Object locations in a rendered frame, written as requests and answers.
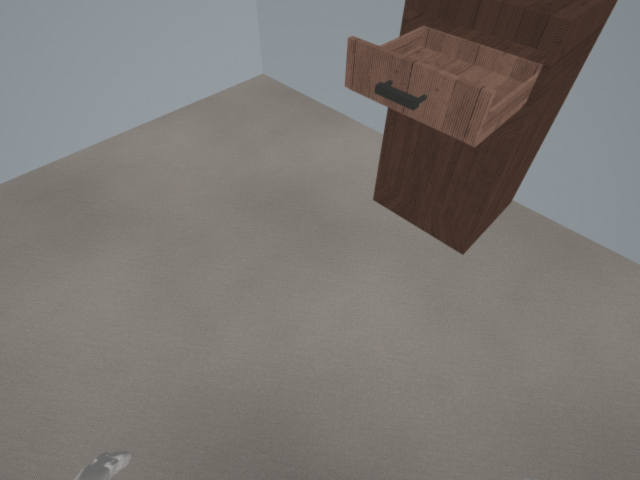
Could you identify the drawer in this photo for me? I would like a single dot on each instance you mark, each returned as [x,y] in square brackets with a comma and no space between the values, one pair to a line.
[471,89]

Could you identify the robot left hand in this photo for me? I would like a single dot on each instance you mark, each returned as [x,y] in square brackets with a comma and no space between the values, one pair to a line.
[105,466]

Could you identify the cabinet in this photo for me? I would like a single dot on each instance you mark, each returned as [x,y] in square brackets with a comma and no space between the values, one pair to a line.
[454,191]

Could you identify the handle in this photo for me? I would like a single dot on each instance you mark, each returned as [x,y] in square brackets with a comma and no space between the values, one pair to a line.
[387,91]

